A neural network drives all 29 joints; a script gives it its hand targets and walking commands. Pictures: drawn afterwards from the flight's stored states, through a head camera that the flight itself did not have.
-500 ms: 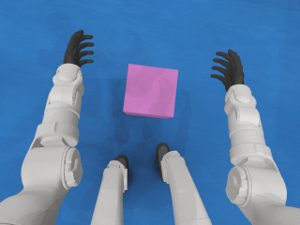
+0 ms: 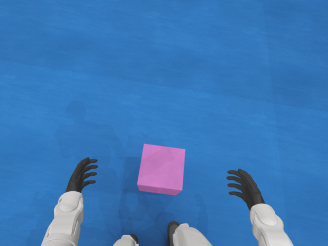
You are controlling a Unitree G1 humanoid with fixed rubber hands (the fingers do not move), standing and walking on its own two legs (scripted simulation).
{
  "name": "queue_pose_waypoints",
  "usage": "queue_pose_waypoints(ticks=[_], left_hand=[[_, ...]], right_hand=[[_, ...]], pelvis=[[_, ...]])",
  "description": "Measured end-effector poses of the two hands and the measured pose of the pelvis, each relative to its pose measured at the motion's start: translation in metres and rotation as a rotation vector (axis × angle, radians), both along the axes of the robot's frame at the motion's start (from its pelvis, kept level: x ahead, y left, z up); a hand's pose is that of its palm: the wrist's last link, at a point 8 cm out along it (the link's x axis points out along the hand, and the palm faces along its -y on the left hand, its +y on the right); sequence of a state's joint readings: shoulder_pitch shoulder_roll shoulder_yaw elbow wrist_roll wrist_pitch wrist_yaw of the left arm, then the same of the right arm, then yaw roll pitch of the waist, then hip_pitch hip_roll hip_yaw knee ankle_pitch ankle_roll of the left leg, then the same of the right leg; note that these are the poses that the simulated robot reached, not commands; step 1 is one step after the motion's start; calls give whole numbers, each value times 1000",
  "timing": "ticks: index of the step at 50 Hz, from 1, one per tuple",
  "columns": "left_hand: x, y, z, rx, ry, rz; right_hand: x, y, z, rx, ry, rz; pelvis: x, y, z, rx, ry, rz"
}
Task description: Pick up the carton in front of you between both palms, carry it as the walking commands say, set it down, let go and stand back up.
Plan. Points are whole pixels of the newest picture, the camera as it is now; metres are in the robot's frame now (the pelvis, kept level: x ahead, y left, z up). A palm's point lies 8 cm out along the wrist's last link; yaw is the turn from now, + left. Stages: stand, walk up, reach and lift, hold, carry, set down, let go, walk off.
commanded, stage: let go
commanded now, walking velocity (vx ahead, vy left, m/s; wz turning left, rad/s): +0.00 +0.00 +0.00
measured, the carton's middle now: (160, 171) +0.40 -0.05 -0.63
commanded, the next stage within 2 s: stand in 0.70 s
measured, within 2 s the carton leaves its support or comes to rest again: neither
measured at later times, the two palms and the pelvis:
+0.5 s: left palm (37, 235) +0.17 +0.26 -0.04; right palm (249, 215) +0.17 -0.20 -0.05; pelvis +0.01 +0.03 +0.02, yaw +0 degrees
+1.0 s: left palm out of the picture +0.13 +0.29 -0.06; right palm (274, 228) +0.14 -0.27 -0.08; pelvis +0.01 +0.00 +0.01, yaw +0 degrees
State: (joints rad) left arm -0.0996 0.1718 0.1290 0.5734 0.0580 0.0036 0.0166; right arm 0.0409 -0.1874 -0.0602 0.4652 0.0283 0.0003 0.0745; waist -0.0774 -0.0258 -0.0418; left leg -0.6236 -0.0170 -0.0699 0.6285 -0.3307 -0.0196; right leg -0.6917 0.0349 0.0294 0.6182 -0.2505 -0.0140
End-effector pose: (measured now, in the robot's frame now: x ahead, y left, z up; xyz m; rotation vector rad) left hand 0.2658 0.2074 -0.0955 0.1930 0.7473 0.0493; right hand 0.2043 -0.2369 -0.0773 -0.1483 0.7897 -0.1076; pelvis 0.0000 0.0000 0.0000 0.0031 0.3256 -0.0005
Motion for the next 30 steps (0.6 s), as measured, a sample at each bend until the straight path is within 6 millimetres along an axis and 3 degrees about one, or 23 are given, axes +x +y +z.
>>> queue_pose_waypoints(ticks=[8,16,23,30], left_hand=[[-48,26,29,-1,12,1],[-84,50,48,6,31,15],[-96,54,52,-4,45,25],[-95,45,47,-3,40,31]], right_hand=[[-38,15,26,-1,9,-2],[-35,30,30,5,-3,29],[-31,34,31,2,3,45],[-34,22,32,-36,30,29]], pelvis=[[11,14,17,-14,-179,-10],[13,27,22,-20,-315,-14],[12,29,21,-18,-384,-8],[10,23,19,-17,-405,-14]])
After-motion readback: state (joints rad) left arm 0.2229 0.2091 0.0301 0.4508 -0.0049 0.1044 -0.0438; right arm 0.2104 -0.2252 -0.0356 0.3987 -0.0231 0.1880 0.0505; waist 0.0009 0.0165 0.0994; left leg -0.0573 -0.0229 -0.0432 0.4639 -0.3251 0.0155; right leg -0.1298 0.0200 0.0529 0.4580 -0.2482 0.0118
